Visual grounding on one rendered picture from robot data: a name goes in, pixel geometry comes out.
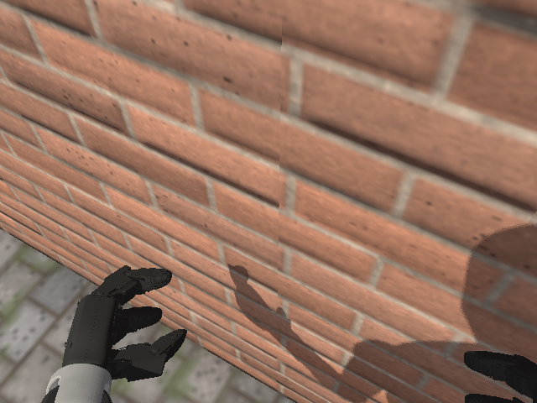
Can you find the left robot hand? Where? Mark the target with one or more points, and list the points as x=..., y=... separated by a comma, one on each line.
x=100, y=322

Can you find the robot left forearm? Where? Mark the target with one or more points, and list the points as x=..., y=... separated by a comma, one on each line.
x=79, y=383

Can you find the right robot hand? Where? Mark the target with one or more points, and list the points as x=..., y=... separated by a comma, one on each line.
x=517, y=371

